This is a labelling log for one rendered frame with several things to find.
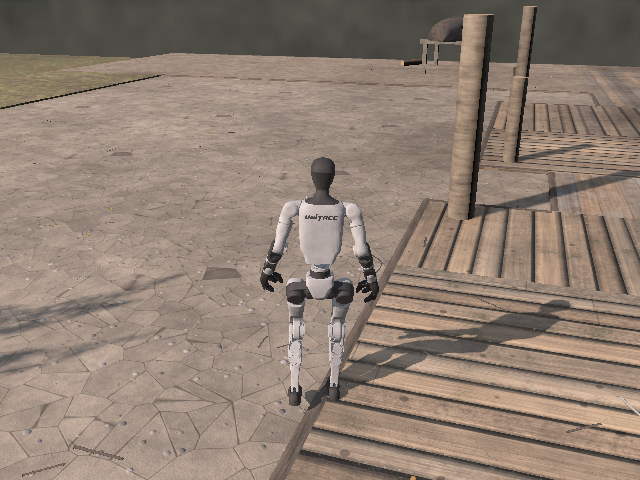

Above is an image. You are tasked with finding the left robot hand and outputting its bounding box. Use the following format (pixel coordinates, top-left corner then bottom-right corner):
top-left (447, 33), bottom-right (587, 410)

top-left (260, 270), bottom-right (283, 292)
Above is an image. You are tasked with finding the left robot shin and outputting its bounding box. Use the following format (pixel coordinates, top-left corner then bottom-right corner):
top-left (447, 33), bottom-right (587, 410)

top-left (288, 323), bottom-right (302, 393)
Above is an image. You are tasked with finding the right robot thigh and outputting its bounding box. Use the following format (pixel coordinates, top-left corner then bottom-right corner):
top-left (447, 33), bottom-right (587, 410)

top-left (328, 278), bottom-right (354, 342)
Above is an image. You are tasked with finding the robot left upper arm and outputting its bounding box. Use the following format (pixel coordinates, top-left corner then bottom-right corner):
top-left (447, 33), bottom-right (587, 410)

top-left (272, 200), bottom-right (301, 255)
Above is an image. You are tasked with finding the robot right upper arm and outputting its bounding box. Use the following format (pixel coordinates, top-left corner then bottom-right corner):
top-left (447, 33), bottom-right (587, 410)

top-left (343, 202), bottom-right (369, 258)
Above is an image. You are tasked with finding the left robot forearm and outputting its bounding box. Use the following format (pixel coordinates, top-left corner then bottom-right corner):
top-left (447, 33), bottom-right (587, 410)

top-left (263, 239), bottom-right (282, 275)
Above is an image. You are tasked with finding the right robot forearm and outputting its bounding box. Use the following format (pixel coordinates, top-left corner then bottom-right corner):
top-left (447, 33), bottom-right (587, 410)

top-left (358, 242), bottom-right (377, 283)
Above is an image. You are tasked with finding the right robot hand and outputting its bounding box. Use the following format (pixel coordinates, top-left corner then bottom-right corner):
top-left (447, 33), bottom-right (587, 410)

top-left (356, 279), bottom-right (379, 303)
